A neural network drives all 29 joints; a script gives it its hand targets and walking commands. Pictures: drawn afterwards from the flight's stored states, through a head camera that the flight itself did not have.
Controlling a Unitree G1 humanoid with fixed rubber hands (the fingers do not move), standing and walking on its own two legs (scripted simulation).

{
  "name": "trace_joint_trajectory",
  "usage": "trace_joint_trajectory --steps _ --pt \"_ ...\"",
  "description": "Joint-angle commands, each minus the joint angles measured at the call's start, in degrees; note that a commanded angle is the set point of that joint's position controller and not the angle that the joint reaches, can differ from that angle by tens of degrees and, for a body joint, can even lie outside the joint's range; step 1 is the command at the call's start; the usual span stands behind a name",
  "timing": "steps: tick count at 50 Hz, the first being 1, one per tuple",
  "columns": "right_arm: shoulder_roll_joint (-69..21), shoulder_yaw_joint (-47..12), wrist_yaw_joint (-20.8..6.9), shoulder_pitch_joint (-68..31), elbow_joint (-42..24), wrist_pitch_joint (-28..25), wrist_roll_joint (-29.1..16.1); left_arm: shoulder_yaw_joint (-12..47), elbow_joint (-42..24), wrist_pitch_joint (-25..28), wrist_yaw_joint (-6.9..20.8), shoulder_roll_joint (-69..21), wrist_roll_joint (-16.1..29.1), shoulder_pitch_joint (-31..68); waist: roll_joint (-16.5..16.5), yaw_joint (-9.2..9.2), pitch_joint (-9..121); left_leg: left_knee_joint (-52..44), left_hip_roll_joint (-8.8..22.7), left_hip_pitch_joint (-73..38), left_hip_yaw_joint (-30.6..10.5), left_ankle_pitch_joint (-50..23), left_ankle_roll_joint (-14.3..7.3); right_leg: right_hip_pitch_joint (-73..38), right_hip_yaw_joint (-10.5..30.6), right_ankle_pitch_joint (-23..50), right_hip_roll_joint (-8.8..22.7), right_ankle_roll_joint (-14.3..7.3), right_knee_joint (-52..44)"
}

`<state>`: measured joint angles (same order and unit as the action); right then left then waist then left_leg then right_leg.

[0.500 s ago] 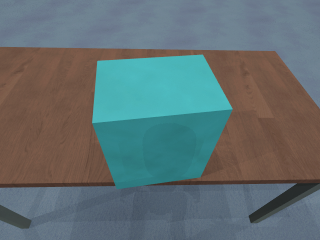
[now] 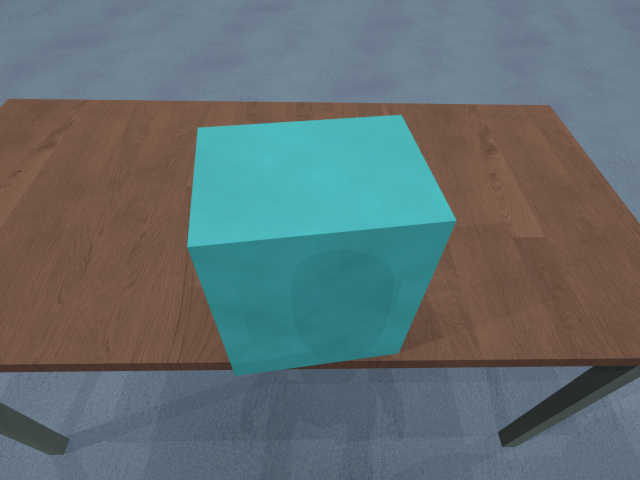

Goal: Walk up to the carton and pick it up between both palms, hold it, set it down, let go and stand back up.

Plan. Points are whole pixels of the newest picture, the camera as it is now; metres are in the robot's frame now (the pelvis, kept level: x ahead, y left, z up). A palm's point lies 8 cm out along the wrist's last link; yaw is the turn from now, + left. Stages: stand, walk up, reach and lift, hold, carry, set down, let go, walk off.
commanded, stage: stand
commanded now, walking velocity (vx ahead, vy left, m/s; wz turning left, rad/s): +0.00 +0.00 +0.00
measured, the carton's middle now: (311, 255) +0.37 +0.02 +0.08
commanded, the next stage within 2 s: none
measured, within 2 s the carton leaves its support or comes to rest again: neither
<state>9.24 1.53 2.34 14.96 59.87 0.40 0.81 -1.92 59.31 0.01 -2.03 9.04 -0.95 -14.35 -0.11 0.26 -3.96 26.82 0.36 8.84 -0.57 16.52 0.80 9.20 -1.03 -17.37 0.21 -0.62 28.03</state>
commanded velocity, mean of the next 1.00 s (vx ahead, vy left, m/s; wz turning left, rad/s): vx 0.00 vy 0.00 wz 0.00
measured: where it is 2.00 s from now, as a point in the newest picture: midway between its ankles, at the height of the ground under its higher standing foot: outside the picture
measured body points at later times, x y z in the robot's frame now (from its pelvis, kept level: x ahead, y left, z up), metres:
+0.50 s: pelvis -0.02 -0.01 +0.00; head +0.00 -0.01 +0.45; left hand -0.04 +0.20 -0.16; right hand -0.05 -0.21 -0.16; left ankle -0.02 +0.13 -0.74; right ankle -0.02 -0.11 -0.74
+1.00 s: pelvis -0.01 -0.01 +0.00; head -0.01 -0.02 +0.45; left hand -0.04 +0.19 -0.16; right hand -0.04 -0.21 -0.16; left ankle -0.02 +0.13 -0.74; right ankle -0.02 -0.11 -0.74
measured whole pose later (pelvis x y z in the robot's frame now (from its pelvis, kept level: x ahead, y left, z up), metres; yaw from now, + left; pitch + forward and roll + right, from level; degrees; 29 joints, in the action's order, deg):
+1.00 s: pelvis -0.01 -0.01 +0.00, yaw +0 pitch -2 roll +0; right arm 5.4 0.1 2.5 16.8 68.9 -0.2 0.5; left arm 0.0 66.9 0.7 -2.5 5.9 -0.7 -17.2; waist -0.4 0.1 -2.0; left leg 24.7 1.8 8.8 -1.4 14.3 2.1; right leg 8.5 -1.9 -14.8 -1.2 -1.8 24.9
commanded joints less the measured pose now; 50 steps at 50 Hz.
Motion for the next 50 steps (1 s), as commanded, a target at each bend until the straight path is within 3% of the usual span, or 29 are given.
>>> trace_joint_trajectory --steps 1,3,4,6,9,12,13,18,20,21,22,24,26,27,28,29,30,31,32,35,36,37,39,41,44,47,48,49,50 --pt "2.7 0.4 -0.1 2.9 0.7 -1.1 -0.4 -1.6 0.8 0.2 -0.6 7.1 0.4 -5.0 -1.7 0.40 1.6 -4.6 4.3 -2.1 -3.1 -15.6 -2.5 -0.2 3.7 15.7 5.4 -1.5 -5.0" --pt "4.3 0.7 0.2 3.2 1.3 -0.7 -0.2 -0.6 1.6 0.9 -0.4 4.3 0.1 -4.8 -0.9 -0.02 4.1 -4.4 4.2 -1.9 -2.9 -16.5 -2.6 -2.3 3.2 16.8 4.8 -1.8 -4.9" --pt "4.6 0.7 0.1 4.0 1.7 -0.9 -0.3 -0.3 3.1 0.4 -0.3 3.5 0.1 -5.0 5.8 -0.75 2.2 -4.7 4.4 -3.3 -3.7 -13.7 -2.4 0.6 3.4 14.1 4.1 -1.3 -5.8" --pt "3.9 0.5 0.2 4.5 3.1 -0.6 0.1 -0.2 2.9 0.5 -0.4 2.8 0.2 -4.8 1.3 -0.28 0.4 -4.0 4.6 -1.9 -3.0 -18.8 -2.1 -2.0 2.8 17.0 4.2 -1.0 -5.8" --pt "2.9 -0.1 0.1 4.4 4.1 -0.1 -0.4 0.2 3.8 0.5 -0.3 3.6 0.2 -4.3 -2.5 -0.89 -2.3 -5.9 3.7 -0.8 -2.4 -11.8 -1.1 0.8 3.8 12.9 4.6 -1.0 -7.5" --pt "2.8 0.0 0.1 4.5 4.2 0.2 -0.5 0.0 5.0 0.6 -0.2 5.0 0.3 -4.9 1.9 -1.17 -2.1 -6.0 3.9 -2.3 -3.1 -10.4 -1.4 2.8 4.3 9.1 4.1 -1.5 -8.8" --pt "4.0 -0.1 0.4 5.0 5.3 0.0 -0.4 0.2 4.6 0.6 -0.4 4.0 0.3 -5.1 -0.7 -0.52 -3.6 -6.3 3.6 1.1 -2.5 -7.7 -1.3 2.0 4.4 8.5 4.1 -1.1 -9.1" --pt "2.8 -0.1 0.5 4.7 7.0 -0.2 -0.4 0.8 6.2 0.1 0.0 1.6 0.0 -6.6 1.9 0.51 -3.6 -7.8 3.8 3.4 -2.9 -5.8 -0.9 1.0 3.5 5.5 4.0 -1.0 -8.8" --pt "2.0 -0.4 0.2 5.2 6.5 -0.2 -0.1 1.1 6.9 0.2 -0.2 0.7 0.2 -7.6 1.0 0.20 -3.7 -6.9 3.5 1.0 -2.4 -6.1 -0.8 3.0 4.3 4.8 4.1 -1.1 -9.1" --pt "-0.6 -1.1 0.4 5.8 7.3 -0.2 0.0 1.0 6.6 0.4 -0.4 1.4 0.5 -9.1 -2.1 0.97 -4.3 -7.0 3.9 1.7 -1.8 -7.1 -0.7 2.3 4.2 5.9 4.1 -1.2 -9.2" --pt "-2.1 -1.7 0.1 7.5 7.8 0.0 -0.4 1.3 7.1 0.6 -0.5 0.8 0.4 -7.8 0.2 -0.60 -3.1 -7.1 3.6 1.7 -2.4 -7.8 -0.8 2.4 4.1 6.7 4.1 -1.5 -8.4" --pt "1.2 -0.9 0.6 6.9 8.5 0.0 -0.3 1.5 6.1 0.6 -0.3 0.8 0.4 -6.4 -1.6 0.08 -5.5 -7.0 4.2 3.5 -3.0 -7.3 -1.3 1.8 4.2 8.2 4.5 -1.3 -7.8" --pt "1.9 -0.5 0.3 6.1 7.0 -0.6 -0.1 1.1 6.8 0.6 -0.4 1.7 0.0 -6.6 2.3 -0.50 -0.5 -7.1 3.8 -0.9 -2.9 -7.8 -0.5 3.5 4.0 5.4 4.2 -1.7 -8.9" --pt "2.9 -0.3 0.4 6.4 8.3 -0.5 -0.5 0.2 6.2 0.9 -0.2 4.3 0.1 -6.8 3.3 0.30 -1.7 -5.6 3.6 -0.1 -2.2 -8.2 -0.6 3.8 5.1 3.5 4.3 -1.4 -10.6" --pt "3.6 -0.1 0.3 6.9 8.3 -0.3 -0.3 -0.1 6.3 1.2 -0.4 4.4 0.0 -6.7 0.6 -0.39 -0.9 -5.9 3.9 1.1 -2.4 -8.4 -0.7 2.1 4.4 5.8 4.5 -1.5 -9.6" --pt "-0.3 -0.8 0.4 6.3 7.8 -0.2 -0.1 0.7 6.7 0.9 -0.5 1.4 0.0 -5.2 2.5 -1.04 -2.8 -6.1 3.6 2.9 -2.3 -6.8 -0.7 3.7 4.5 4.0 4.1 -1.7 -9.2" --pt "0.9 -0.3 0.5 6.3 8.2 -0.2 0.1 0.8 6.9 0.7 -0.6 1.7 0.0 -6.5 -1.7 -0.62 -5.5 -6.3 3.9 2.6 -1.7 -7.1 -0.4 5.5 5.3 4.5 4.7 -1.4 -9.7" --pt "0.7 -0.5 0.5 6.2 8.2 -0.2 -0.4 0.8 7.4 1.0 -0.5 2.3 0.4 -8.3 -0.3 0.41 -4.3 -6.3 4.2 1.5 -2.9 -9.4 -0.7 4.3 5.0 6.0 4.9 -1.7 -9.9" --pt "-1.8 -1.2 0.3 9.1 8.6 -0.4 -0.2 1.1 7.6 0.9 -0.4 0.1 0.4 -8.2 -0.6 -0.54 0.4 -5.7 4.2 0.7 -2.0 -10.2 -0.3 0.8 4.6 8.7 4.4 -2.1 -8.3" --pt "0.2 -0.7 0.7 7.2 8.9 -0.9 0.1 0.6 7.6 1.1 -0.6 2.2 0.3 -9.6 -2.5 0.51 1.8 -6.1 4.5 0.9 -2.4 -9.5 -0.7 -0.3 4.7 8.6 5.0 -2.4 -8.6" --pt "0.7 -0.6 1.0 7.1 9.2 -0.6 -0.1 1.4 7.6 1.4 -0.3 0.1 0.1 -8.4 0.8 0.24 -0.9 -5.4 4.0 0.8 -2.6 -11.7 -0.4 1.7 4.8 11.1 4.5 -2.4 -8.3" --pt "0.7 -0.5 1.0 8.5 9.1 -0.5 0.0 1.4 7.3 1.1 -0.6 -0.5 0.2 -7.9 1.4 -0.80 -2.1 -4.8 4.2 0.6 -2.2 -9.1 -0.4 3.6 3.9 9.2 3.8 -1.7 -8.9" --pt "-0.1 -0.7 0.6 5.6 8.0 -0.6 -0.2 1.3 7.8 0.9 -0.6 1.0 0.3 -7.8 -0.1 -0.10 -3.6 -5.9 4.7 2.4 -3.0 -9.7 -1.0 2.5 3.7 11.3 4.1 -2.3 -8.3" --pt "-0.5 -1.1 0.2 7.9 8.6 -0.5 -0.3 1.4 7.7 0.8 -0.8 0.7 0.0 -7.0 2.2 -0.85 -3.4 -6.8 4.2 3.9 -2.8 -9.2 -0.5 1.6 4.2 10.4 4.2 -2.0 -8.7" --pt "1.4 -0.9 0.3 5.6 8.7 -0.9 -0.1 1.2 7.3 0.9 -0.8 1.2 0.7 -7.1 -3.8 0.03 -1.1 -7.1 4.2 3.1 -2.8 -11.0 -0.8 0.0 4.5 11.5 4.4 -1.9 -8.1" --pt "-1.2 -1.2 0.5 8.9 10.1 -0.6 -0.3 1.5 8.0 0.7 -0.7 0.8 0.2 -8.6 3.0 -0.77 -4.6 -6.3 5.0 2.3 -3.1 -10.9 -0.3 2.8 3.9 10.0 4.1 -1.8 -8.8" --pt "-1.3 -1.1 0.5 9.5 9.9 -0.5 -0.4 1.5 7.7 0.7 -0.5 -0.1 0.2 -9.5 -0.2 -0.04 -4.0 -6.4 4.4 3.3 -2.8 -7.7 -0.8 2.4 4.0 8.0 3.9 -1.6 -9.1" --pt "0.2 -1.0 0.1 7.9 9.4 -0.5 -0.6 1.7 7.5 0.8 -0.5 -0.4 0.0 -7.9 2.0 -0.68 -2.0 -6.6 4.1 4.6 -3.1 -7.9 -0.6 0.4 3.7 7.6 3.7 -1.8 -8.6" --pt "0.5 -0.8 0.3 7.5 9.0 -0.3 -0.3 1.9 7.1 0.8 -0.6 -2.0 0.4 -8.6 -0.8 0.11 -6.0 -6.2 4.0 5.0 -2.3 -7.9 -0.1 2.4 4.4 7.2 4.6 -1.8 -9.0"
